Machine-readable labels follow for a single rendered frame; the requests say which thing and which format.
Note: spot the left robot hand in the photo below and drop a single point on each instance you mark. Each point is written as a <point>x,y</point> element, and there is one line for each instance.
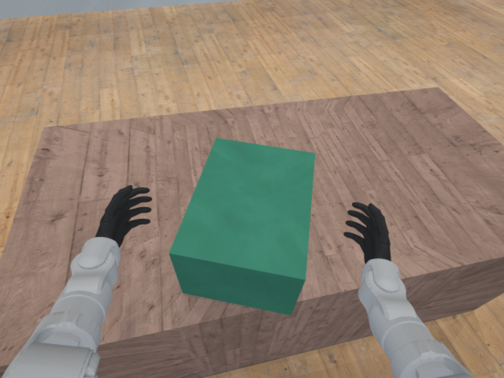
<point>115,222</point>

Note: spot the right robot forearm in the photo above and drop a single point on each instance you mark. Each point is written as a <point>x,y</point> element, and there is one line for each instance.
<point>408,344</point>

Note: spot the carton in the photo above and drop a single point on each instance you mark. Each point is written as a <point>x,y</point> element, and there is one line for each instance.
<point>244,237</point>

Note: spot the right robot hand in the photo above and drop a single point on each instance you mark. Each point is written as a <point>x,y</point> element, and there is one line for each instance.
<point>376,243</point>

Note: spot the left robot forearm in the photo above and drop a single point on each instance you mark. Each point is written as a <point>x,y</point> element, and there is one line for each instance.
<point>79,312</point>

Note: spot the pedestal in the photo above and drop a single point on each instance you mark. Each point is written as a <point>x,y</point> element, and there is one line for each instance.
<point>434,172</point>

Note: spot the left robot upper arm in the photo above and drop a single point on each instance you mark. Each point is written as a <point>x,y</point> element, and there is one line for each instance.
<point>45,360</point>

